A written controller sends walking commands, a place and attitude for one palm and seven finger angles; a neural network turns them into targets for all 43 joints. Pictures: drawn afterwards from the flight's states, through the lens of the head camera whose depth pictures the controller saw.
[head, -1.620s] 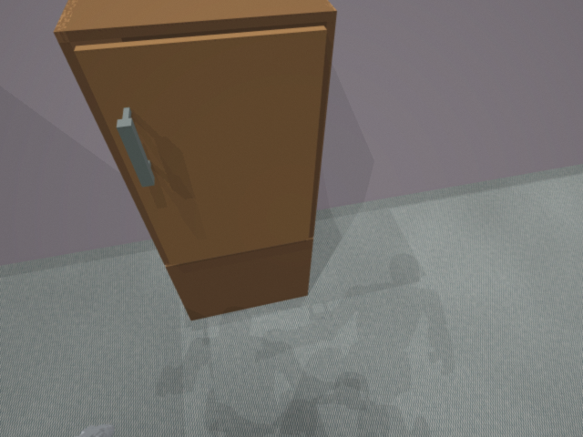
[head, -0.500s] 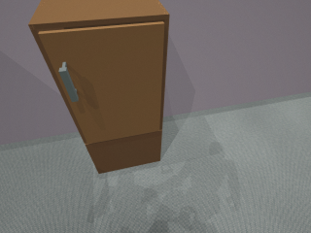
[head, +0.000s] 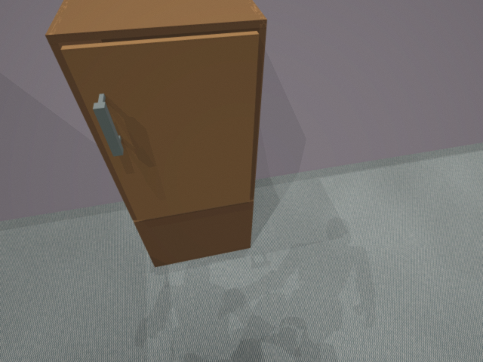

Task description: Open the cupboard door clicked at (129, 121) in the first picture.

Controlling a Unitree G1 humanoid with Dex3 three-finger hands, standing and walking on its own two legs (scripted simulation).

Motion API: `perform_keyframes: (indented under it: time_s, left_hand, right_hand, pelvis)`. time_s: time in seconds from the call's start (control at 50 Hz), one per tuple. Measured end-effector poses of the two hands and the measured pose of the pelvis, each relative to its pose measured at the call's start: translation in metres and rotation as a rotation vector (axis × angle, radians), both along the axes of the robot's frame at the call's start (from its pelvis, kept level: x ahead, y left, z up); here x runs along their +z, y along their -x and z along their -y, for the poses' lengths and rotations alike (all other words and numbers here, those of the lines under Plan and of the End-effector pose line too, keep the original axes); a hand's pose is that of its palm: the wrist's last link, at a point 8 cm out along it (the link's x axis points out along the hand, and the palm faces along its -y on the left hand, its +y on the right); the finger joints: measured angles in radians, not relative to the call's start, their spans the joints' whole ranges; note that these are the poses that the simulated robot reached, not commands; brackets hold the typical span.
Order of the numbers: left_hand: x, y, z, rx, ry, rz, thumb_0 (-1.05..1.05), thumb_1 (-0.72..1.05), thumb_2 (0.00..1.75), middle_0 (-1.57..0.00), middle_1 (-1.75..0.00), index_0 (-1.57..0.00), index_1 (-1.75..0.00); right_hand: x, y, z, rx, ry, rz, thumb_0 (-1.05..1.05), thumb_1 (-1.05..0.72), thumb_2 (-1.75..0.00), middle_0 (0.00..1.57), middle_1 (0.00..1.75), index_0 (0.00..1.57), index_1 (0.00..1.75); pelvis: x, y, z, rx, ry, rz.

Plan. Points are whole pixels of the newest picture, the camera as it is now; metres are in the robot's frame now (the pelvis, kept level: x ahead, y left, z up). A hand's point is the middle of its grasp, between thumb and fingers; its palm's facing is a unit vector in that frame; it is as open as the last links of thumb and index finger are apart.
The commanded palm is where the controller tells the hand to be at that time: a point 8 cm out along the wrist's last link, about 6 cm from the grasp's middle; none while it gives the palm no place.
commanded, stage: turn to face it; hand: left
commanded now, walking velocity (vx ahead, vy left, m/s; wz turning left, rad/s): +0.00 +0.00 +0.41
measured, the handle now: (110, 125) +0.59 +0.34 +0.05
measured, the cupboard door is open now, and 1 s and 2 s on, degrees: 0 0 0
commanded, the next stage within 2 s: take the last steps up to it in 0.56 s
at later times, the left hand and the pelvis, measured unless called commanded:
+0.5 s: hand out of the picture +0.01 +0.21 -0.18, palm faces +0.15 -0.95 -0.27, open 7.4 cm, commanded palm none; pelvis -0.02 +0.00 -0.01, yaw +7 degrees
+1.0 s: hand out of the picture -0.13 +0.17 -0.19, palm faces +0.34 -0.93 -0.17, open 7.4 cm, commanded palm none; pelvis -0.02 +0.02 -0.02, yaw +15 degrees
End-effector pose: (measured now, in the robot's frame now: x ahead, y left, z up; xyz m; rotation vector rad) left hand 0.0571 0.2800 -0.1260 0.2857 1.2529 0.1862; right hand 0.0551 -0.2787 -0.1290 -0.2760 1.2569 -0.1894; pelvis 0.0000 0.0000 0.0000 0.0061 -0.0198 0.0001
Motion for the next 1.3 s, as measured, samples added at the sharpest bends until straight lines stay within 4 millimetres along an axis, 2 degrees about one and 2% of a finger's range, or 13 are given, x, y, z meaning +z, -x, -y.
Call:
perform_keyframes:
  time_s: [0.16,0.28,0.42,0.5,0.62,0.72,0.8,0.92,1.02,1.08,1.14,1.22,1.3]
  left_hand:
    - [-0.008,0.009,0.011,0.051,0.019,0.013,0.00,0.90,0.90,-0.20,-0.30,-0.20,-0.30]
    - [-0.020,0.031,0.019,0.099,0.054,0.002,0.00,0.90,0.90,-0.20,-0.30,-0.20,-0.30]
    - [-0.030,0.056,0.016,0.148,0.065,-0.036,0.00,0.90,0.90,-0.20,-0.30,-0.20,-0.30]
    - [-0.020,0.063,0.021,0.181,0.048,-0.024,0.00,0.90,0.90,-0.20,-0.30,-0.20,-0.30]
    - [-0.010,0.077,0.039,0.216,0.016,0.021,0.00,0.90,0.90,-0.20,-0.30,-0.20,-0.30]
    - [-0.005,0.103,0.054,0.260,0.030,0.011,0.00,0.90,0.90,-0.20,-0.30,-0.20,-0.30]
    - [-0.008,0.127,0.064,0.304,0.065,-0.012,0.00,0.90,0.90,-0.20,-0.30,-0.20,-0.30]
    - [-0.020,0.176,0.069,0.384,0.139,-0.107,0.00,0.90,0.90,-0.20,-0.30,-0.20,-0.30]
    - [-0.039,0.210,0.060,0.425,0.197,-0.242,0.00,0.90,0.90,-0.20,-0.30,-0.20,-0.30]
    - [-0.036,0.203,0.049,0.403,0.209,-0.279,0.00,0.90,0.90,-0.20,-0.30,-0.20,-0.30]
    - [-0.033,0.177,0.036,0.385,0.208,-0.243,0.01,0.91,0.90,-0.20,-0.30,-0.20,-0.30]
    - [-0.031,0.126,0.020,0.355,0.193,-0.158,0.00,0.91,0.90,-0.20,-0.30,-0.20,-0.30]
    - [-0.030,0.065,0.007,0.306,0.161,-0.081,0.01,0.91,0.90,-0.20,-0.30,-0.20,-0.30]
  right_hand:
    - [-0.012,0.002,-0.018,0.024,-0.040,-0.030,0.00,-0.91,-0.90,0.20,0.30,0.20,0.30]
    - [-0.022,0.004,-0.038,0.046,-0.077,-0.043,0.00,-0.91,-0.90,0.20,0.30,0.20,0.30]
    - [-0.024,0.009,-0.055,0.068,-0.092,-0.037,0.00,-0.91,-0.90,0.21,0.30,0.20,0.30]
    - [-0.024,0.012,-0.052,0.085,-0.101,-0.053,0.00,-0.90,-0.90,0.21,0.30,0.21,0.30]
    - [-0.033,0.007,-0.029,0.101,-0.111,-0.056,0.00,-0.90,-0.90,0.21,0.30,0.21,0.30]
    - [-0.027,-0.007,-0.020,0.130,-0.099,-0.042,0.00,-0.91,-0.90,0.20,0.30,0.20,0.30]
    - [-0.020,-0.018,-0.025,0.177,-0.092,-0.032,0.00,-0.91,-0.90,0.20,0.30,0.20,0.30]
    - [-0.011,-0.043,-0.058,0.255,-0.085,-0.002,0.00,-0.91,-0.90,0.20,0.30,0.20,0.30]
    - [-0.010,-0.055,-0.095,0.281,-0.075,0.052,0.00,-0.91,-0.90,0.20,0.30,0.20,0.30]
    - [-0.006,-0.043,-0.106,0.245,-0.076,0.044,0.00,-0.91,-0.90,0.20,0.30,0.20,0.30]
    - [-0.003,-0.026,-0.104,0.202,-0.054,-0.008,-0.01,-0.94,-0.90,0.21,0.30,0.21,0.30]
    - [-0.006,0.000,-0.101,0.162,-0.049,-0.116,-0.01,-0.93,-0.90,0.21,0.30,0.21,0.30]
    - [-0.014,0.022,-0.098,0.109,-0.065,-0.219,0.00,-0.92,-0.90,0.20,0.30,0.20,0.30]
  pelvis:
    - [-0.006,0.005,0.000,0.041,-0.001,-0.007]
    - [-0.013,0.012,-0.004,0.075,0.007,-0.009]
    - [-0.017,0.020,-0.007,0.101,-0.004,-0.020]
    - [-0.013,0.024,0.001,0.129,-0.003,-0.034]
    - [-0.015,0.028,0.018,0.175,-0.005,-0.025]
    - [-0.009,0.031,0.021,0.220,-0.019,-0.004]
    - [-0.005,0.032,0.018,0.247,-0.019,-0.001]
    - [-0.006,0.029,-0.001,0.267,-0.002,-0.013]
    - [-0.015,0.021,-0.026,0.258,0.013,-0.012]
    - [-0.010,0.012,-0.035,0.246,0.012,-0.009]
    - [-0.005,0.002,-0.042,0.247,0.011,-0.009]
    - [-0.003,-0.014,-0.048,0.247,0.009,-0.005]
    - [-0.006,-0.034,-0.048,0.243,0.000,0.002]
